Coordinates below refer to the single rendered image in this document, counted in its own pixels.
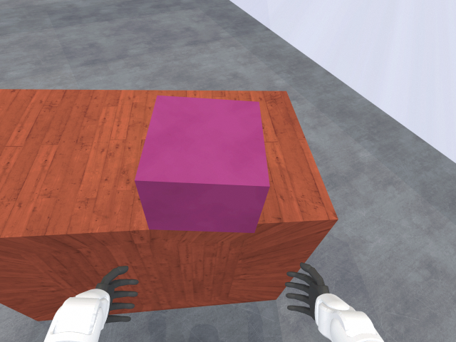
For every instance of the robot left hand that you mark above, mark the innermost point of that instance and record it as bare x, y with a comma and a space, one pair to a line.
108, 284

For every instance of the carton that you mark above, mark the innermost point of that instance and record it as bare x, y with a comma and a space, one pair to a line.
203, 165

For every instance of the pedestal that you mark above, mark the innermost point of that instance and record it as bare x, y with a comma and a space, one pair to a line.
70, 211

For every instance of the robot right hand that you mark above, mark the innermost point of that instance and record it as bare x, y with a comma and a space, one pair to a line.
316, 288

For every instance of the left robot forearm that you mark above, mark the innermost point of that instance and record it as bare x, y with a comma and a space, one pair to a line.
80, 318

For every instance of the right robot forearm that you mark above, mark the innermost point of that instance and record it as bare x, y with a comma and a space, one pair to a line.
340, 322

